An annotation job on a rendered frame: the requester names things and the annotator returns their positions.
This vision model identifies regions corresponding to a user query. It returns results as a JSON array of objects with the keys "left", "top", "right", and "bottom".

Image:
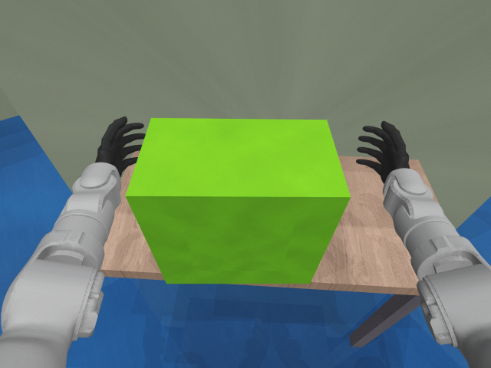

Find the left robot forearm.
[{"left": 1, "top": 163, "right": 121, "bottom": 333}]

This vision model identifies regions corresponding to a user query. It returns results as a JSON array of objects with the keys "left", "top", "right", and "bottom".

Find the right robot forearm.
[{"left": 383, "top": 168, "right": 491, "bottom": 281}]

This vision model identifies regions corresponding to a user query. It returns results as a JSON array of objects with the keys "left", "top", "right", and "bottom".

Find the left robot hand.
[{"left": 95, "top": 117, "right": 146, "bottom": 177}]

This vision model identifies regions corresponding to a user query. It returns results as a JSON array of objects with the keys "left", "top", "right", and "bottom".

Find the carton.
[{"left": 125, "top": 118, "right": 351, "bottom": 284}]

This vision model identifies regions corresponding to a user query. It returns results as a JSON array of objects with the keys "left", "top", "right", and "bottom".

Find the table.
[{"left": 100, "top": 150, "right": 439, "bottom": 347}]

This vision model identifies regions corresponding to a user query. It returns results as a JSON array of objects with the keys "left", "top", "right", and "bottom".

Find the right robot hand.
[{"left": 356, "top": 121, "right": 410, "bottom": 183}]

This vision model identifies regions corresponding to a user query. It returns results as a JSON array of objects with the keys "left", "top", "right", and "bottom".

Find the right robot upper arm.
[{"left": 417, "top": 264, "right": 491, "bottom": 368}]

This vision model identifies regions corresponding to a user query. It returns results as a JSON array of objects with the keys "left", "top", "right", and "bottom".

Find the left robot upper arm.
[{"left": 0, "top": 259, "right": 105, "bottom": 368}]

